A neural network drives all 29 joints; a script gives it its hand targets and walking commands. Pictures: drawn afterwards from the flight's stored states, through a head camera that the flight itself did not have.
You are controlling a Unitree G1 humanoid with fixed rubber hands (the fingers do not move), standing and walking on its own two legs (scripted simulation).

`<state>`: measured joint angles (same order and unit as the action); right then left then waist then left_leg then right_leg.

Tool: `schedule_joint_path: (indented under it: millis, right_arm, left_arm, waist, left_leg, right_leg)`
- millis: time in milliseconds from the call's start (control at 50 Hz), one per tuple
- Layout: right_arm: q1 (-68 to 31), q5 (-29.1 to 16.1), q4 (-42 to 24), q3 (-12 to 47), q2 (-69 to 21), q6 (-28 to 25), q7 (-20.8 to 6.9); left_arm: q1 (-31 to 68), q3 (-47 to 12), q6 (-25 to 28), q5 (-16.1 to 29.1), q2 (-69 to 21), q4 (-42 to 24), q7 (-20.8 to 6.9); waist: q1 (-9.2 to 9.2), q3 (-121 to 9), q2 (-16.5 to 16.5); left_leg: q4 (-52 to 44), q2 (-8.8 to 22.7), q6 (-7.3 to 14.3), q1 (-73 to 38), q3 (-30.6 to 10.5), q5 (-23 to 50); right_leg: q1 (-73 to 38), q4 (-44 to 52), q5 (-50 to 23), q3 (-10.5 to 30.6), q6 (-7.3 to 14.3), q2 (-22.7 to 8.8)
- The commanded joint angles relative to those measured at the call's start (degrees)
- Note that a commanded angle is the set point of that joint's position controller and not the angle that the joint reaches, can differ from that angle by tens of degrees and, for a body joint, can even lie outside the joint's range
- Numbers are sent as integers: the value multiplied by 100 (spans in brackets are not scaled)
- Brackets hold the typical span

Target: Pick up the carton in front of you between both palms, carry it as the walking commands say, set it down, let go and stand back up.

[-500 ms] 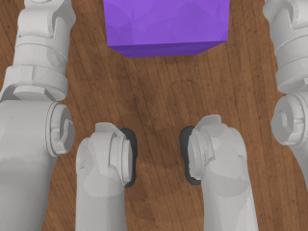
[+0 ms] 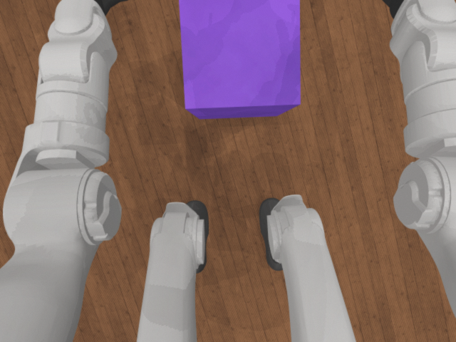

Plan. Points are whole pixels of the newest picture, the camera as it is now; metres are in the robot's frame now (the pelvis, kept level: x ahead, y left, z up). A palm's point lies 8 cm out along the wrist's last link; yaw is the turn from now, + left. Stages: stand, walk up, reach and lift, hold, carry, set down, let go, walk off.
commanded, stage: set down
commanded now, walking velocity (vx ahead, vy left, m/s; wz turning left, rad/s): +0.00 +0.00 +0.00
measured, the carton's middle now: (238, 67) +0.56 -0.03 -0.38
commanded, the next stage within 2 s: let go in 0.36 s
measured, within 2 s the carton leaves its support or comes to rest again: neither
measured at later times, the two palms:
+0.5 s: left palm out of the picture +0.56 +0.17 +0.04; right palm out of the picture +0.55 -0.23 +0.04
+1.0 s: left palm out of the picture +0.39 +0.21 +0.14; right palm out of the picture +0.38 -0.24 +0.14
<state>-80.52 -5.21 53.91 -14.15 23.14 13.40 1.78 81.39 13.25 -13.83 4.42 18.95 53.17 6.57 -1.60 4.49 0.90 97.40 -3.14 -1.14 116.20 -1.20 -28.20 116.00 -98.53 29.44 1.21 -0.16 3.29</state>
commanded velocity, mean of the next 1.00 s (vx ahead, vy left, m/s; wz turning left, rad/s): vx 0.00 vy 0.00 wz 0.00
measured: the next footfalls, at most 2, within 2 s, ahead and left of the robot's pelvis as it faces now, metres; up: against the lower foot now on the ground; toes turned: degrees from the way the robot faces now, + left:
none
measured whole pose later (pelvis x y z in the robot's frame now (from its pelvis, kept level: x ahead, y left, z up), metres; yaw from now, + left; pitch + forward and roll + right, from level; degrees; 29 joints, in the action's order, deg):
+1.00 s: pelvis +0.08 +0.00 +0.24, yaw -1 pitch +27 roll +0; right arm -16.3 1.5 35.8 -10.2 11.8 1.4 -4.5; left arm 16.2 9.2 -2.2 -3.4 9.3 34.3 -0.7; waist -0.9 -4.5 -0.2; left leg 39.2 -1.7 -0.4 51.6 -3.0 -14.8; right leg 51.1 -39.5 15.6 2.4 0.5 2.5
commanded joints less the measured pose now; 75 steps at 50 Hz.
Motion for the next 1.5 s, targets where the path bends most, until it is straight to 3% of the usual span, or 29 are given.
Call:
schedule_joint_path:
  millis: [0, 300, 400, 560, 660, 760, 980, 1080, 1200, 1480]
  right_arm:
    - [-1514, -24, -833, -76, 835, -44, -65]
    - [-747, 407, -651, -493, 555, -300, -306]
    - [-317, 698, -613, -600, 383, -382, -399]
    - [1709, 1164, -1529, -437, 109, -454, -529]
    - [2785, 1031, -2100, -249, -98, -693, -571]
    - [4067, 838, -2125, -59, -374, -931, -633]
    - [6629, 629, -2438, 369, -592, -1385, -603]
    - [7622, 552, -2793, 603, -612, -1455, -578]
    - [8631, 501, -3163, 870, -642, -1426, -548]
    - [8997, 604, -3480, 984, -551, -701, -633]
  left_arm:
    - [1541, 41, 43, -10, 668, -861, -7]
    - [742, 355, 224, -422, 295, -762, -240]
    - [315, 498, 285, -741, 137, -741, -302]
    - [-1772, 369, 356, -1169, -233, -1700, -341]
    - [-2926, 143, 615, -1018, -342, -2311, -446]
    - [-4192, -28, 879, -936, -444, -2325, -588]
    - [-6679, -395, 1352, -723, -473, -2503, -743]
    - [-7630, -596, 1445, -581, -405, -2794, -818]
    - [-8691, -831, 1439, -473, -322, -3093, -908]
    - [-9115, -942, 744, -475, -182, -3396, -1068]
  waist:
    - [-106, -7447, -51]
    - [-100, -6693, -64]
    - [-64, -6515, -49]
    - [-86, -6810, -88]
    - [-65, -6173, -170]
    - [12, -5514, -186]
    - [66, -3908, -119]
    - [87, -2924, -99]
    - [111, -1843, -83]
    - [151, -24, -43]
  left_leg:
    - [-966, -227, -16, -4190, 430, 2129]
    - [-2823, -170, -62, -5240, 230, 2657]
    - [-3425, -135, -87, -5719, 206, 2792]
    - [-4302, -106, -78, -6878, 197, 3560]
    - [-4797, -61, -39, -7056, 103, 3568]
    - [-5217, -11, -24, -7279, 34, 3457]
    - [-6135, 112, 3, -8559, -16, 3043]
    - [-6620, 147, 17, -9500, -25, 2721]
    - [-7256, 152, 35, -10506, -36, 2711]
    - [-7699, 184, 35, -11054, 12, 2028]
  right_leg:
    - [-4062, 1223, -2522, -403, -176, 116]
    - [-4988, 3063, -3032, -264, -188, 75]
    - [-5413, 3660, -3087, -260, -191, 55]
    - [-6934, 4450, -3957, -204, -145, 55]
    - [-7635, 4869, -4279, -49, -123, -26]
    - [-8136, 5254, -4346, 62, -125, -108]
    - [-9035, 6241, -3644, 140, -114, -187]
    - [-9508, 6767, -2997, 76, -111, -174]
    - [-10211, 7345, -2771, 16, -111, -142]
    - [-10849, 7734, -2009, -88, -42, -100]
